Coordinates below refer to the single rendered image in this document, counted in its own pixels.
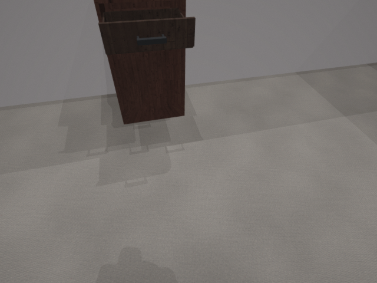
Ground cabinet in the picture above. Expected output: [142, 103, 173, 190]
[94, 0, 186, 124]

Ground handle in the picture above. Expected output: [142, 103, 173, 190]
[137, 34, 167, 45]

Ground drawer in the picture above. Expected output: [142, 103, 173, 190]
[98, 8, 196, 55]

